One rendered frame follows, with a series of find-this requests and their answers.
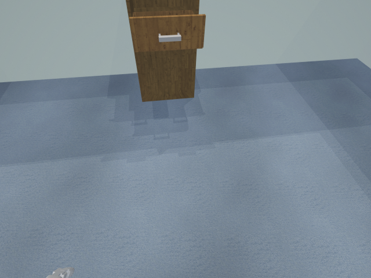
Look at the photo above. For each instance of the drawer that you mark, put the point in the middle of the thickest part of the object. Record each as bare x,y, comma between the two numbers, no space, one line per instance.
146,27

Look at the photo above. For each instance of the cabinet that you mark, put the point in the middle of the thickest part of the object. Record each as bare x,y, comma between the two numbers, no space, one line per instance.
168,74

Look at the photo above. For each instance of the handle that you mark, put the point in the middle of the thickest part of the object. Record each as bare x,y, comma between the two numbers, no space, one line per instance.
169,38

